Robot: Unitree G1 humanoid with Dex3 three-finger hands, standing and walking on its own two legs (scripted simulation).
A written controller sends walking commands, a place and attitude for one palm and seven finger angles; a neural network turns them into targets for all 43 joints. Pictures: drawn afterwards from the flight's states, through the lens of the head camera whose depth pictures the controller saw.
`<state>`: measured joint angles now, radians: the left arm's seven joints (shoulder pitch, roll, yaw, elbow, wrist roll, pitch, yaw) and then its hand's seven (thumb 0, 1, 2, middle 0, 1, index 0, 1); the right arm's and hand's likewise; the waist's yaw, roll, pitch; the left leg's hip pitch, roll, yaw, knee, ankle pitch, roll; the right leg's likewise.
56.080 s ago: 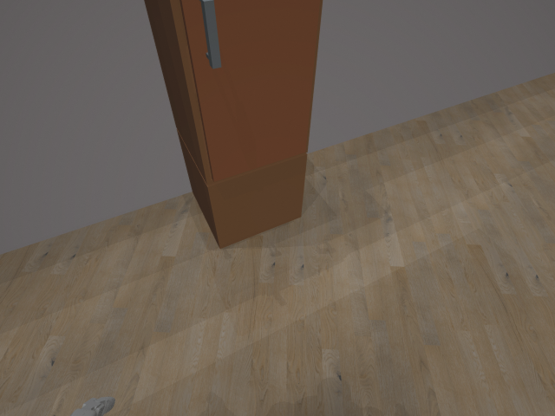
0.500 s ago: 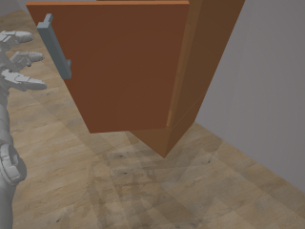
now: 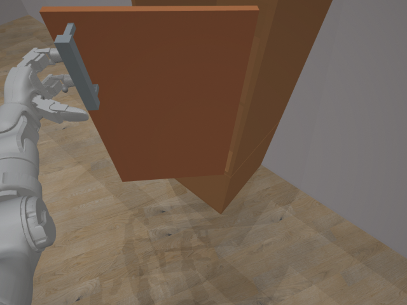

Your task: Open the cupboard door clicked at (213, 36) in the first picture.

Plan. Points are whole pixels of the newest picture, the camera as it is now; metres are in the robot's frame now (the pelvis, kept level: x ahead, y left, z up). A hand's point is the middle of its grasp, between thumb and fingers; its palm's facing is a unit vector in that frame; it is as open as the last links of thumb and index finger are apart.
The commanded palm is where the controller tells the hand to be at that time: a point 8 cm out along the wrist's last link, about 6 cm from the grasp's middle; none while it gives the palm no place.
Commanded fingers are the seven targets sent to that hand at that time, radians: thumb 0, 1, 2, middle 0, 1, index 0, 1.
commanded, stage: slide the fingers in behind the handle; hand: left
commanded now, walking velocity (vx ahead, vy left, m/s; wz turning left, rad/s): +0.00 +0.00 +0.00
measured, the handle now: (82, 69) +0.52 +0.21 +0.16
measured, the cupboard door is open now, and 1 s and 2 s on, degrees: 45 46 46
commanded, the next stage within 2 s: close the thumb around the handle in 1.16 s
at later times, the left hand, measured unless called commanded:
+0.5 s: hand (88, 89) +0.47 +0.19 +0.16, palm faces +0.06 -1.00 +0.00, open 14.0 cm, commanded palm +0.45 +0.25 +0.16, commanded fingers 0.00 -0.50 0.30 -0.30 -1.20 -0.30 -1.20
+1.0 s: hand (93, 90) +0.47 +0.18 +0.16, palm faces +0.06 -1.00 +0.01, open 14.1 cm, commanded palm +0.44 +0.24 +0.16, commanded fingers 0.00 -0.50 0.30 -0.30 -1.20 -0.30 -1.20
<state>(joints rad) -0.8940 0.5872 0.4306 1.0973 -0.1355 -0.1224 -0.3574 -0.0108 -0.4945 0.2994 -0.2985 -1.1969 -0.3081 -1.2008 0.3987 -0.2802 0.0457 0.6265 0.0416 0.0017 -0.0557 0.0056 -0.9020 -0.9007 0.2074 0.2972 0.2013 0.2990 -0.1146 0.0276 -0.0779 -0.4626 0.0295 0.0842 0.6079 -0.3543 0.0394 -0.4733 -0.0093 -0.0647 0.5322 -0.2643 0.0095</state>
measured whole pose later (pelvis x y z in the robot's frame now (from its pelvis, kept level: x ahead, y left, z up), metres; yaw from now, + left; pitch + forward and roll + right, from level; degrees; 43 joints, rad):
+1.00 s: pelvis -0.01 -0.02 +0.00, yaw +1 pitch +10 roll -1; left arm -0.91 0.47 0.35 1.09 -0.14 -0.15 -0.22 -0.01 -0.49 0.30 -0.27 -1.20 -0.28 -1.20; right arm 0.40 -0.28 0.03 0.68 0.04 -0.04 -0.05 0.01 -0.90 -0.90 0.21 0.30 0.20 0.30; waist -0.10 0.03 -0.06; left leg -0.43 0.03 0.07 0.59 -0.33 0.02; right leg -0.45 0.00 -0.07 0.54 -0.26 -0.01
